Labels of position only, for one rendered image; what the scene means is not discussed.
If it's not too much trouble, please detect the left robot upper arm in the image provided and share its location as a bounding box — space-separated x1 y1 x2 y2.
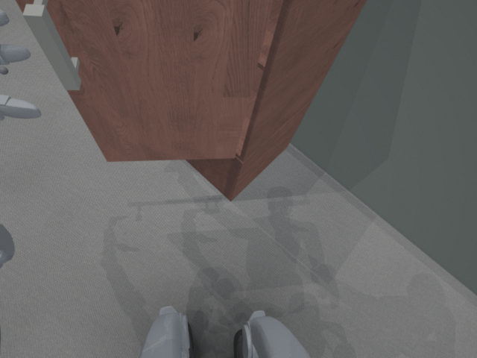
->
0 224 15 348

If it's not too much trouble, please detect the robot right thigh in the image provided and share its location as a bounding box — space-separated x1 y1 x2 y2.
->
242 316 310 358

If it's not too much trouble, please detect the robot left hand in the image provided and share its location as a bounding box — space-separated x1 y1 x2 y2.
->
0 10 42 121

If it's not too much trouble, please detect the robot right shin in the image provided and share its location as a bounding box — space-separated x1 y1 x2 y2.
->
242 311 265 358

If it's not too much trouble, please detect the cupboard door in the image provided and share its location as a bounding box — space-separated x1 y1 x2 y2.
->
16 0 274 162

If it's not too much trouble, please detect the handle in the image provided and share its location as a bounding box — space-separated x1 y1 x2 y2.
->
23 0 81 90

